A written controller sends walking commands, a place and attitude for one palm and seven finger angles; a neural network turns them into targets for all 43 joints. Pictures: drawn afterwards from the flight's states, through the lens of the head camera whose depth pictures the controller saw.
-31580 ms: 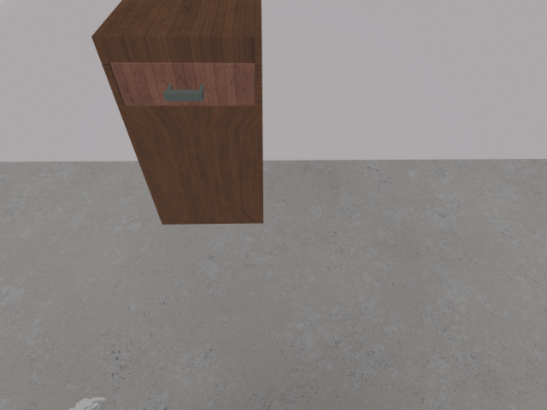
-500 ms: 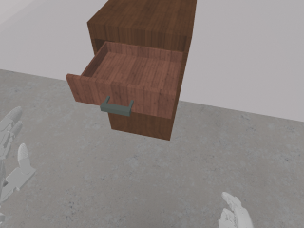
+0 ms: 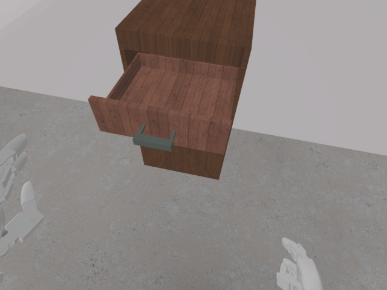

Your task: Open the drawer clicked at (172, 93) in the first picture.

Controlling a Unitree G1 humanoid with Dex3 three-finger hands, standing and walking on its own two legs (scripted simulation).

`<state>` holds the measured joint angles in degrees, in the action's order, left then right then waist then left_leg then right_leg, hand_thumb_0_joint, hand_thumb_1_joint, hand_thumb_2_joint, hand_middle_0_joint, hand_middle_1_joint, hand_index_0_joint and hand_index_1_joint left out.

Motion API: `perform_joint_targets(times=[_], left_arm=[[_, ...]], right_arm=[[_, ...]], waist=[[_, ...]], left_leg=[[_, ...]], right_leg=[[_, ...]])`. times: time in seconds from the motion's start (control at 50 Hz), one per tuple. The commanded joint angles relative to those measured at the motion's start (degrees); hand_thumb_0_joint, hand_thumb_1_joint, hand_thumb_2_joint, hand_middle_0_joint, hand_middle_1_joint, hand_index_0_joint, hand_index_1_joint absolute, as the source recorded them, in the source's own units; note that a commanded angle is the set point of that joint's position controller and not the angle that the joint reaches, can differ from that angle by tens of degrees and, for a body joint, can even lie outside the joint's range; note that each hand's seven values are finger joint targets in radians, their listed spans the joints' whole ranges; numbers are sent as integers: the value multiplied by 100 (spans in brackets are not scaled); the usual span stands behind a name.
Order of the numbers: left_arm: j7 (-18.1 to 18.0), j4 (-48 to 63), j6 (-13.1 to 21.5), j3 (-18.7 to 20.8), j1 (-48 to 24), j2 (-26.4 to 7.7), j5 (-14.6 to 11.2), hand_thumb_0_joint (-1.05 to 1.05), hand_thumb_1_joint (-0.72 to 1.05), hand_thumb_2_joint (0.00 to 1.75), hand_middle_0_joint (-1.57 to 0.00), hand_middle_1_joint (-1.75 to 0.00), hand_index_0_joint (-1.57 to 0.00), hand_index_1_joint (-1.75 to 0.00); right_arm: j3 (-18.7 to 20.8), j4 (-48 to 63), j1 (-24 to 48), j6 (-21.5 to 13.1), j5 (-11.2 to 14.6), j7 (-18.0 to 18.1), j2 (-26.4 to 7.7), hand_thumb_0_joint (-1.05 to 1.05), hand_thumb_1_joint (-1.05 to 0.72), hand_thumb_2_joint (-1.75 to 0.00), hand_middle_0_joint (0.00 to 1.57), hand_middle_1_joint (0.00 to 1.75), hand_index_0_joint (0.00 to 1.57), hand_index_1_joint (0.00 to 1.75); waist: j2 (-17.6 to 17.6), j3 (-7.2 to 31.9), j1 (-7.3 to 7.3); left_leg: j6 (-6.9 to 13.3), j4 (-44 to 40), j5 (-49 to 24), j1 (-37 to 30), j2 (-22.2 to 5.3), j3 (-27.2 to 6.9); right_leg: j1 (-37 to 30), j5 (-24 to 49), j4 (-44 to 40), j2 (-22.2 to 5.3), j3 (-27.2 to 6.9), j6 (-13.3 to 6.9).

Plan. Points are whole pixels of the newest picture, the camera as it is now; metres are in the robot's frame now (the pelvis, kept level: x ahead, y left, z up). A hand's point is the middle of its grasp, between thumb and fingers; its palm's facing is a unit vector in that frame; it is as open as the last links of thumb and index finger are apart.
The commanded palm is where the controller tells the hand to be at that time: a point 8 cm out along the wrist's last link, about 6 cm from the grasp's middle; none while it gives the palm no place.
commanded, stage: stop stepping back and stand still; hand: left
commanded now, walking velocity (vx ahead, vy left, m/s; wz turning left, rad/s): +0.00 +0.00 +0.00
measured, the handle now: (155, 136) +0.54 +0.14 -0.07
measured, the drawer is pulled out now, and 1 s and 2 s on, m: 0.29 0.29 0.29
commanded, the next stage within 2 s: let the arm hang, fingers relaxed in 0.04 s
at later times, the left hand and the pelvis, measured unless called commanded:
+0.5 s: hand out of the picture +0.00 +0.17 -0.18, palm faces +0.01 -0.98 -0.18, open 7.0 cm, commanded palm none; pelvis -0.02 -0.01 +0.00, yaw +0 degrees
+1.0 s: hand out of the picture -0.03 +0.14 -0.18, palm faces +0.02 -0.99 -0.16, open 7.4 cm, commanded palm none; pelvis -0.02 -0.02 +0.00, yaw -1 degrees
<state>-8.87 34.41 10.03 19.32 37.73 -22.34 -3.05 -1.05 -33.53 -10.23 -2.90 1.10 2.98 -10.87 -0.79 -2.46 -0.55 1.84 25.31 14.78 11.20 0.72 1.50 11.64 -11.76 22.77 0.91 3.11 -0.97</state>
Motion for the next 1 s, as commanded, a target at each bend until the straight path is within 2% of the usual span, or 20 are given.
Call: perform_joint_targets(times=[0.0, 0.1, 0.12, 0.14, 0.16, 0.22, 0.26, 0.28, 0.32, 0.34, 0.36, 0.4, 0.44, 0.48, 0.5, 0.6, 0.62, 0.82, 0.94, 0.98], left_arm=[[-126, 1170, 366, 714, 61, -830, -15, 0, 90, 90, -20, -30, -20, -30], [-124, 1110, 366, 709, 32, -830, -17, 0, 90, 90, -20, -30, -20, -30], [642, -3833, -374, -1528, -971, -78, 519, 0, 90, 90, -20, -30, -20, -30], [756, -4155, -798, -1283, -935, 84, 519, 0, 90, 90, -20, -30, -20, -30], [797, -4325, -876, -1340, -1081, 222, 467, 0, 90, 90, -20, -30, -20, -30], [831, -5222, -939, -1459, -1668, 213, 503, 0, 90, 90, -20, -30, -20, -30], [829, -6052, -988, -1480, -1922, 89, 507, 0, 90, 90, -20, -30, -20, -30], [818, -6446, -1014, -1514, -2076, 73, 487, 0, 90, 90, -20, -30, -20, -30], [787, -7157, -1072, -1609, -2277, 160, 438, 0, 90, 90, -20, -30, -20, -30], [783, -7501, -1070, -1643, -2249, 181, 421, 0, 90, 90, -20, -30, -20, -30], [782, -7812, -1062, -1667, -2210, 195, 411, 0, 90, 90, -20, -30, -20, -30], [778, -8318, -1028, -1688, -2121, 202, 398, 0, 90, 90, -20, -30, -20, -30], [769, -8712, -1011, -1660, -2010, 434, 378, 0, 90, 90, -20, -30, -20, -30], [776, -9014, -997, -1698, -1932, 463, 358, 0, 90, 90, -20, -30, -20, -30], [766, -9131, -980, -1702, -1889, 481, 359, 0, 90, 90, -20, -30, -20, -30], [730, -9568, -979, -1785, -1694, 691, 342, 0, 90, 90, -20, -30, -20, -30], [724, -9630, -980, -1794, -1665, 765, 335, 0, 90, 90, -20, -30, -20, -30], [657, -9821, -978, -1810, -1475, 963, 346, 0, 90, 90, -20, -30, -20, -30], [648, -9755, -972, -1780, -1515, 1025, 361, 0, 90, 90, -20, -30, -20, -30], [652, -9744, -960, -1762, -1525, 1035, 365, 0, 90, 90, -20, -30, -20, -30]], right_arm=[[309, 866, 444, -294, -16, 44, -754, 0, -90, -90, 20, 30, 20, 30], [304, 871, 466, -286, -16, 48, -747, 0, -90, -90, 20, 30, 20, 30], [618, -510, 602, -679, 33, -448, -1648, 0, -90, -90, 20, 30, 20, 30], [613, -701, -10, -388, -81, -441, -1336, 0, -90, -90, 20, 30, 20, 30], [507, -642, -162, -245, -107, -416, -1163, 0, -90, -90, 20, 30, 20, 30], [397, -585, -69, -32, -206, -337, -1150, 0, -90, -90, 20, 30, 20, 30], [381, -767, -32, 81, -221, -284, -1109, 0, -90, -90, 20, 30, 20, 30], [358, -892, -84, 140, -224, -260, -1038, 0, -90, -90, 20, 30, 20, 30], [257, -1194, -133, 224, -237, -234, -838, 0, -90, -90, 20, 30, 20, 30], [217, -1346, -124, 234, -232, -220, -793, 0, -90, -90, 20, 30, 20, 30], [199, -1486, -132, 244, -213, -205, -762, 0, -90, -90, 20, 30, 20, 30], [182, -1755, -248, 267, -184, -172, -702, 0, -90, -90, 20, 30, 20, 30], [187, -2037, -489, 283, -206, -133, -522, 0, -90, -90, 20, 30, 20, 30], [181, -2252, -668, 301, -195, -114, -441, 0, -90, -90, 20, 30, 20, 30], [202, -2316, -786, 302, -179, -99, -420, 0, -90, -90, 20, 30, 20, 30], [204, -2707, -1178, 329, -167, -62, -245, 0, -90, -90, 20, 30, 20, 30], [191, -2770, -1276, 323, -172, -54, -196, 0, -90, -90, 20, 30, 20, 30], [186, -3011, -1560, 328, -179, -47, 71, 0, -90, -90, 20, 30, 20, 30], [206, -3033, -1555, 310, -186, -49, 172, 0, -90, -90, 20, 30, 20, 30], [213, -3013, -1527, 292, -185, -49, 186, 0, -90, -90, 20, 30, 20, 30]], waist=[[409, 851, -31], [325, 747, -23], [354, -111, -226], [298, 516, -161], [191, 684, -120], [-706, 543, -7], [-982, 538, 48], [-865, 505, 10], [72, 278, -2], [291, 226, 53], [461, 160, 74], [332, 22, 85], [866, 116, 65], [810, 71, 65], [464, 55, 64], [128, -232, 31], [234, -201, 16], [-89, -504, 21], [91, -589, 24], [4, -565, 31]], left_leg=[[-143, -490, -1593, 153, -561, -389], [-125, -585, -1111, 297, -537, -408], [-61, 253, -1710, 581, -622, -487], [-88, 237, -1918, 169, -728, -413], [59, 239, -1607, 300, -778, -550], [260, 82, -1236, 689, -772, -906], [134, 245, -960, 501, -480, -672], [80, 252, -896, 299, -395, -582], [46, -133, -888, 232, -476, -616], [58, -275, -857, 286, -524, -633], [49, -374, -691, 306, -532, -616], [28, -427, -530, 162, -539, -575], [31, -521, -278, 137, -532, -541], [26, -549, -110, 151, -518, -512], [45, -529, -213, 27, -564, -538], [60, -563, -155, -44, -572, -493], [77, -604, -164, -18, -591, -490], [76, -619, -5, 131, -545, -417], [60, -636, 94, 217, -529, -391], [56, -629, 18, 194, -516, -392]], right_leg=[[-747, 1494, -53, -267, -331, 65], [-692, 1193, -166, -276, -375, 70], [439, 1341, 699, -626, -118, -89], [502, 885, 563, -585, -455, -106], [477, 405, 708, -519, -378, -104], [137, 259, 684, -455, -470, -123], [-27, 840, 360, -704, -814, -251], [48, 979, 268, -791, -898, -314], [42, 591, 187, -646, -837, -268], [-82, 454, 130, -574, -819, -217], [-140, 289, 11, -552, -826, -198], [-108, 140, -233, -546, -857, -212], [-240, 12, -380, -542, -859, -252], [-243, -86, -479, -545, -854, -277], [-206, -46, -519, -521, -825, -284], [54, -303, -645, -514, -801, -288], [7, -256, -626, -526, -780, -288], [211, -483, -609, -482, -792, -252], [296, -467, -566, -466, -816, -247], [292, -414, -562, -478, -831, -249]])
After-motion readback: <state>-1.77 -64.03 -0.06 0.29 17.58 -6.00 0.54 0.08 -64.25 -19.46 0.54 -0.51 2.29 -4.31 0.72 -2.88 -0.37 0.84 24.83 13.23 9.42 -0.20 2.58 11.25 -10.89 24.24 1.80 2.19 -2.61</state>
